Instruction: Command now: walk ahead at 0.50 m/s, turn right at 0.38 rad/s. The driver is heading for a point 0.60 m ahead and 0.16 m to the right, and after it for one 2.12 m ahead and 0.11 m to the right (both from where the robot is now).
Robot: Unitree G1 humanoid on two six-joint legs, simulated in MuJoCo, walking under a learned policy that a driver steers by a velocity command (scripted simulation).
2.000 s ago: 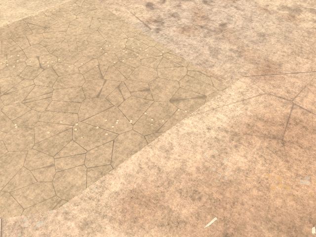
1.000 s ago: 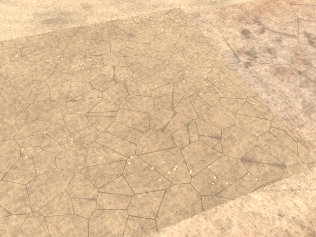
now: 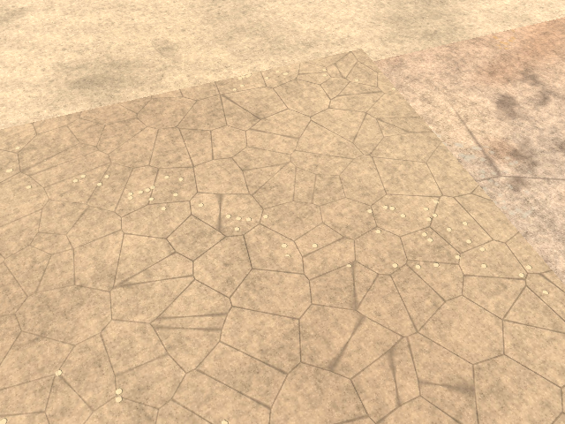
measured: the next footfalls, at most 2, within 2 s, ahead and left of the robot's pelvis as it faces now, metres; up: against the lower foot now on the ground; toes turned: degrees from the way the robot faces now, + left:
right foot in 0.12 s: +0.21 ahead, -0.06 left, -0.08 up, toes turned -8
left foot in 0.52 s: +0.50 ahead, +0.09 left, -0.08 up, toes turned -19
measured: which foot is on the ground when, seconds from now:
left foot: down 0.00-0.12, up 0.14-0.50, down 0.52-1.00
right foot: up 0.00-0.10, down 0.12-0.54, up 0.56-1.00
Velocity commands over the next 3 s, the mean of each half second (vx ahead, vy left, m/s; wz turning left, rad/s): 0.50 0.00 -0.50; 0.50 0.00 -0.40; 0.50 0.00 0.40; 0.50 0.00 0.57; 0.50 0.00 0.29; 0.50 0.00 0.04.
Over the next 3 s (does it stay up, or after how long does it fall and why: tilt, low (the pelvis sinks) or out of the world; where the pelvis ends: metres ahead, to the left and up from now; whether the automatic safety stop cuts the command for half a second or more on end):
stays up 1.49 -0.10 -0.06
